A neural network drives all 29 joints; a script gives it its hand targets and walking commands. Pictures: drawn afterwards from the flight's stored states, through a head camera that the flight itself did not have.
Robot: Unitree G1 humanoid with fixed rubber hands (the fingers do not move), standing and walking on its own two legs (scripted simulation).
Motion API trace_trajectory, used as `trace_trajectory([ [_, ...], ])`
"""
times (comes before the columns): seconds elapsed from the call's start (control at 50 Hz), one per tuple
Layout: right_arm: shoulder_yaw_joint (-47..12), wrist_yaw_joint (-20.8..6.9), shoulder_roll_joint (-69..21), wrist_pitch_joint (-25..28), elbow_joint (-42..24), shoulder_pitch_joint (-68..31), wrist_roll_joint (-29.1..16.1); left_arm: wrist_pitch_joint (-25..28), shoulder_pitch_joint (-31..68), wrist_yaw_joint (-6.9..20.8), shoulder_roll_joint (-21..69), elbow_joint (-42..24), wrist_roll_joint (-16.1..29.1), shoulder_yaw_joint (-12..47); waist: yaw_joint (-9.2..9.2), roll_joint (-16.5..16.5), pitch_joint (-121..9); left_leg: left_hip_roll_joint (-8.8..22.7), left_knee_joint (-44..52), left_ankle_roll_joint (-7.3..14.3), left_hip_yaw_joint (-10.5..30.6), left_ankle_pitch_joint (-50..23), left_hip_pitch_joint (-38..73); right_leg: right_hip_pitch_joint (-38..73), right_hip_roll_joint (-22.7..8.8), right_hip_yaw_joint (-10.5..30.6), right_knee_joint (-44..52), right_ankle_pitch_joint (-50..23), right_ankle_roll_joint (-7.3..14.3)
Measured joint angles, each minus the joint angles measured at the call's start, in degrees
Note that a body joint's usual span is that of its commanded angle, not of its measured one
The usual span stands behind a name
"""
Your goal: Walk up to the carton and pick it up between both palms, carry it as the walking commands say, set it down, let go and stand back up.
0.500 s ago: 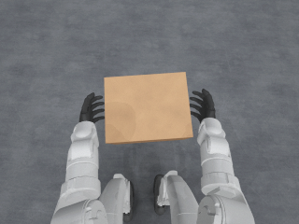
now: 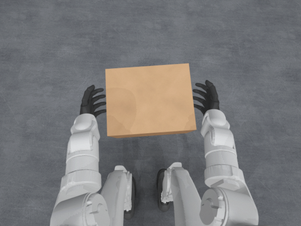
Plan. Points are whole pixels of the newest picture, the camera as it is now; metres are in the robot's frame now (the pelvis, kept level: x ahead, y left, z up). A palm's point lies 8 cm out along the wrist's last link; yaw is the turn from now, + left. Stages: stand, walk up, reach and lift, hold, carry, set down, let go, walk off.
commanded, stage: set down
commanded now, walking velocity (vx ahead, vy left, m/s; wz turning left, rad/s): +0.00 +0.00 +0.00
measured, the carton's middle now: (149, 104) +0.44 +0.00 -0.17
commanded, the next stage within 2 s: none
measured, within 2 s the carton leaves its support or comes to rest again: neither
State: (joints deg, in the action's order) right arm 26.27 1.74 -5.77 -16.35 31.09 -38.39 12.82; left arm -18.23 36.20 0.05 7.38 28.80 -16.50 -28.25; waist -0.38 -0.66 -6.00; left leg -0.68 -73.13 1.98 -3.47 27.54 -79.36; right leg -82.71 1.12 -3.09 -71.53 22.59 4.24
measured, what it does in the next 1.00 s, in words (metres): lowers itself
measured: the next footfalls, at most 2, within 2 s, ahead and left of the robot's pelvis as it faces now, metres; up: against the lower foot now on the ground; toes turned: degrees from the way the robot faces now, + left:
none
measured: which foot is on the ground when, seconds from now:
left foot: down 0.00-1.00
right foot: down 0.00-1.00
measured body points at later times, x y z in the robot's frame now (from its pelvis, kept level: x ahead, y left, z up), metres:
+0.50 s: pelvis -0.03 +0.00 -0.08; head +0.23 -0.01 +0.28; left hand +0.42 +0.16 -0.18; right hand +0.44 -0.17 -0.18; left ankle +0.05 +0.11 -0.60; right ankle +0.08 -0.08 -0.60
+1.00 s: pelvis -0.04 +0.00 -0.15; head +0.27 -0.01 +0.18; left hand +0.45 +0.16 -0.27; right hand +0.46 -0.17 -0.27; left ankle +0.05 +0.11 -0.60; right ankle +0.08 -0.08 -0.60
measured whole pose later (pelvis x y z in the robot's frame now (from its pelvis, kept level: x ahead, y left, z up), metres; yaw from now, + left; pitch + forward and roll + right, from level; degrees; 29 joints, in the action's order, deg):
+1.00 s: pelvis -0.04 +0.00 -0.15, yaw +1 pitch +44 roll +3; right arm 25.4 4.7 2.9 -16.8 38.7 -60.8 12.8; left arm -18.0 57.5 -3.4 -0.3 34.9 -9.6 -27.2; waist -0.2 -0.7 -0.6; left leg -2.0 -102.9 1.4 -3.2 32.2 -114.3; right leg -118.4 1.1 -2.8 -100.5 25.7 4.2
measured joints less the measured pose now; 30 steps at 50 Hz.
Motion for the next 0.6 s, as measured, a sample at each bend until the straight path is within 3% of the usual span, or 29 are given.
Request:
trace_trajectory([
  [0.22, -0.57, 1.54, 1.28, 1.77, -0.17, -4.82, 0.01, 2.06, 3.90, -1.24, -1.23, -0.30, 3.73, 0.52, 0.01, 0.00, -0.44, -1.66, -8.00, -0.54, 0.82, 1.54, -10.84, -11.51, -0.01, 0.96, -8.50, 1.35, 0.00],
  [0.6, -0.58, 2.68, 5.13, -0.43, 5.22, -14.87, 0.00, 0.51, 12.61, -3.01, -4.49, 3.69, 4.22, 0.51, 0.03, 0.00, 1.37, -1.31, -20.42, -0.55, 0.66, 3.59, -23.34, -23.94, -0.01, 0.35, -19.92, 2.49, 0.00],
])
